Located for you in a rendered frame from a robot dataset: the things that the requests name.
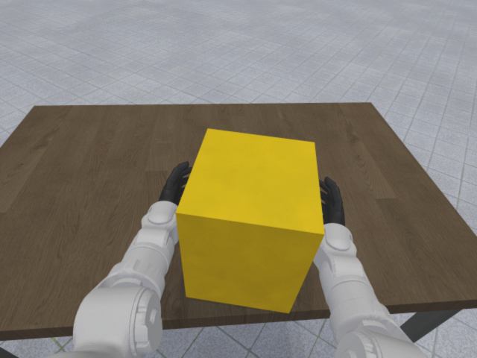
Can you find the table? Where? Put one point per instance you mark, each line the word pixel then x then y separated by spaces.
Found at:
pixel 76 181

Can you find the robot right upper arm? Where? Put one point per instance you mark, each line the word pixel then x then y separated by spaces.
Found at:
pixel 362 343

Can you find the robot left upper arm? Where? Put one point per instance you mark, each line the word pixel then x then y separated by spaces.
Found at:
pixel 117 322

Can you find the robot left hand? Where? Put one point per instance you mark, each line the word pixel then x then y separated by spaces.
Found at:
pixel 172 190

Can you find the carton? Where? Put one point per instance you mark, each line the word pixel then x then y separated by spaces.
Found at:
pixel 250 220

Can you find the robot right hand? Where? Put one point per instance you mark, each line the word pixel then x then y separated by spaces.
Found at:
pixel 333 211

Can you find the right robot forearm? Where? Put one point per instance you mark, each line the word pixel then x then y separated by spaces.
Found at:
pixel 347 290

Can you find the left robot forearm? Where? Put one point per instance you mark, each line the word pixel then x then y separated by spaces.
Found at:
pixel 148 258

